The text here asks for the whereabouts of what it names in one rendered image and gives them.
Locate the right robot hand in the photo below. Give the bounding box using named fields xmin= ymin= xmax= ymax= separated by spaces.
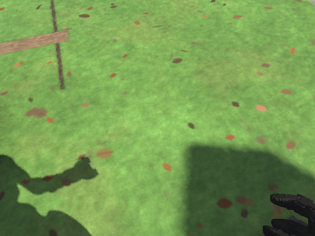
xmin=263 ymin=194 xmax=315 ymax=236

